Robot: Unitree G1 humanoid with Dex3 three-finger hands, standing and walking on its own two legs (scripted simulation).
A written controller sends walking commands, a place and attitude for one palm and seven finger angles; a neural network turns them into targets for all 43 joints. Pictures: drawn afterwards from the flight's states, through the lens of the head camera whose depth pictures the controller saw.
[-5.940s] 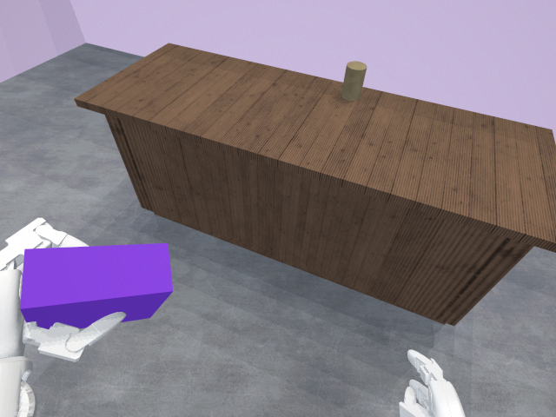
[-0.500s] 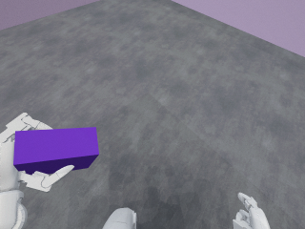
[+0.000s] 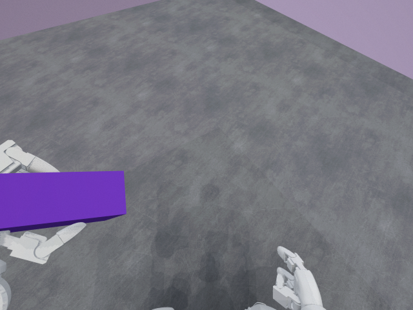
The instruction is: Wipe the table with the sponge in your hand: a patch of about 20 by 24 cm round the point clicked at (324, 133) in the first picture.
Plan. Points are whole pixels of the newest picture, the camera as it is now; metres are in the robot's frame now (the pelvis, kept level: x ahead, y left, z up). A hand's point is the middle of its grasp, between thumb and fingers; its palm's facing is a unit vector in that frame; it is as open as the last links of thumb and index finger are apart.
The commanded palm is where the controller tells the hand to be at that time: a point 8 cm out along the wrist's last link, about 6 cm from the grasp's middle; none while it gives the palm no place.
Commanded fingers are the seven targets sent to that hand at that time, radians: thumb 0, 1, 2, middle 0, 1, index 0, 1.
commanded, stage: turn to face it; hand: left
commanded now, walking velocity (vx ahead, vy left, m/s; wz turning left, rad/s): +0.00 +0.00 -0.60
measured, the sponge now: (80, 201) +0.21 +0.20 +0.18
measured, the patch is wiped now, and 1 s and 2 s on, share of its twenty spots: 0.00 0.00 0.00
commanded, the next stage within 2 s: none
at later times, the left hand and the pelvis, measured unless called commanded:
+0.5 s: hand (153, 182) +0.23 +0.10 +0.21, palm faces +0.18 -0.84 -0.52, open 9.8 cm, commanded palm +0.20 +0.15 +0.18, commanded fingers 0.00 0.10 1.30 -1.20 -1.60 -1.20 -1.60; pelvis -0.04 -0.07 +0.01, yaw -16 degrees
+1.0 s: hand (271, 256) +0.17 -0.05 +0.17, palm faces -0.10 -0.84 -0.53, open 9.8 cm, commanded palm +0.14 +0.02 +0.18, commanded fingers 0.00 0.10 1.30 -1.20 -1.60 -1.20 -1.60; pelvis -0.15 -0.12 -0.02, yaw -35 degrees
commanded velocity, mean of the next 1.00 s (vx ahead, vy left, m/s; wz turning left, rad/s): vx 0.00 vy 0.00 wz -0.60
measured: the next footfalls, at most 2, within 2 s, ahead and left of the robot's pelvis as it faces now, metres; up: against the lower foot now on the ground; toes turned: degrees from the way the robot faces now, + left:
right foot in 0.06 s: +0.10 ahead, -0.10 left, +0.00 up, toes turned -10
left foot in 0.70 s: -0.01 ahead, +0.06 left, +0.00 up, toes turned -19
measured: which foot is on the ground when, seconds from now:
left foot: down 0.00-0.08, up 0.10-0.68, down 0.70-0.96, up 0.98-1.00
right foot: up 0.00-0.04, down 0.06-0.70, up 0.72-0.94, down 0.96-1.00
